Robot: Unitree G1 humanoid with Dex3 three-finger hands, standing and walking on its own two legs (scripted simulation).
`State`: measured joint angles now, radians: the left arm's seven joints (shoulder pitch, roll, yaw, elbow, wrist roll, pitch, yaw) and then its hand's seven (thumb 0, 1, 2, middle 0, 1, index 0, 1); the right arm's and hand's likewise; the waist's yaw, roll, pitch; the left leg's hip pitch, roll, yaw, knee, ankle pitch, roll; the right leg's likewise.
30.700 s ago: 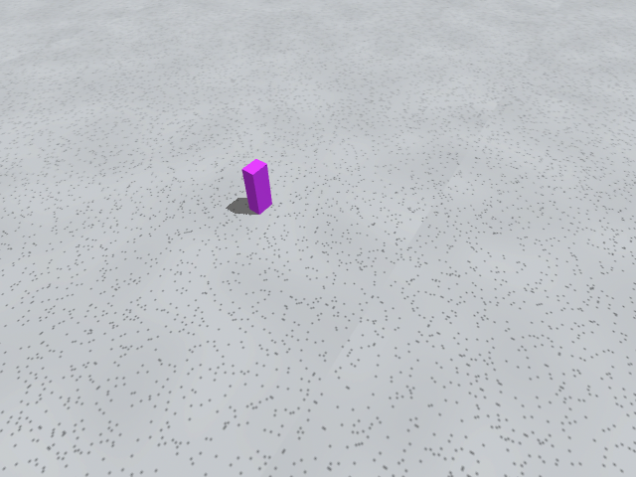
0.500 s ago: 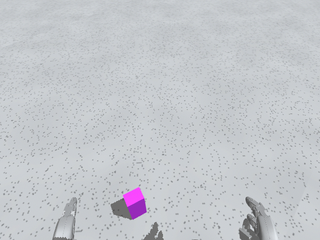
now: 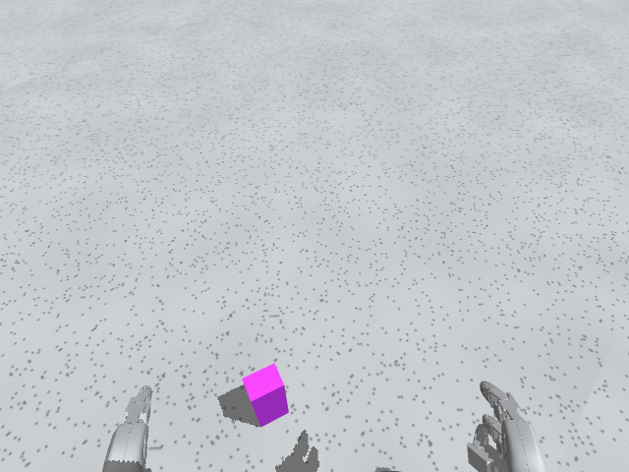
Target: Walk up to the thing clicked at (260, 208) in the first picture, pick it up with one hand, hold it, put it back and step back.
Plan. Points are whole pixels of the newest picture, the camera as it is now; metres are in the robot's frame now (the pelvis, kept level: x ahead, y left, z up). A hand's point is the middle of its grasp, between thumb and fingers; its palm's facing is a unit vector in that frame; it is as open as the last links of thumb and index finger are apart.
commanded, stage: home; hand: left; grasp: from the side
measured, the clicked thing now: (267, 396) +0.41 +0.14 -0.61
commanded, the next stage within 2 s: stand in 0.44 s
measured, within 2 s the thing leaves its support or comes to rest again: neither
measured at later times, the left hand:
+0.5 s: hand (173, 457) +0.17 +0.19 -0.06, palm faces +0.10 -0.96 -0.27, open 17.5 cm
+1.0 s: hand out of the picture +0.15 +0.22 -0.10, palm faces -0.02 -0.95 -0.32, open 9.1 cm
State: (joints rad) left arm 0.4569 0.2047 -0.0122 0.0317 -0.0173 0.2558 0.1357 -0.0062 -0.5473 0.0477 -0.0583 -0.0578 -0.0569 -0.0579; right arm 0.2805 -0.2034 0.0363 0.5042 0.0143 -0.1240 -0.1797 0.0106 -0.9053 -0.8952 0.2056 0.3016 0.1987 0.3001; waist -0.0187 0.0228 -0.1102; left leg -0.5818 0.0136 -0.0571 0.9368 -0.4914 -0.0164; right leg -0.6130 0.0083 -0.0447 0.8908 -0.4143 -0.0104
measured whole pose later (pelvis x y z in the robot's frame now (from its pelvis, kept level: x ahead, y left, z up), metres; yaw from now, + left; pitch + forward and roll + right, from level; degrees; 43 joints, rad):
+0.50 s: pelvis +0.00 +0.01 +0.00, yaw +0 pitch +8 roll -2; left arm 0.46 0.21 -0.01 0.02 -0.02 0.25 0.13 -0.01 -0.55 0.05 -0.06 -0.06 -0.06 -0.06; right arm 0.28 -0.20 0.04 0.50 0.01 -0.13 -0.18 0.01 -0.91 -0.90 0.21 0.30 0.20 0.30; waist -0.02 0.02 -0.11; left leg -0.58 0.01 -0.05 0.94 -0.50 -0.01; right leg -0.61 0.01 -0.04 0.89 -0.41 0.00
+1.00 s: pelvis -0.01 +0.01 +0.01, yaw +0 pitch +3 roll +0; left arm 0.26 0.28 0.00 0.47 0.07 0.06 0.04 0.00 0.57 0.82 -0.21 -0.29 -0.20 -0.29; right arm 0.19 -0.26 0.01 0.73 -0.08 -0.04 -0.05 0.01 -0.90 -0.89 0.21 0.30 0.20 0.30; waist 0.02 -0.03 -0.01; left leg -0.45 -0.02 -0.03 0.85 -0.45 0.01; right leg -0.50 -0.02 -0.02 0.84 -0.39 0.00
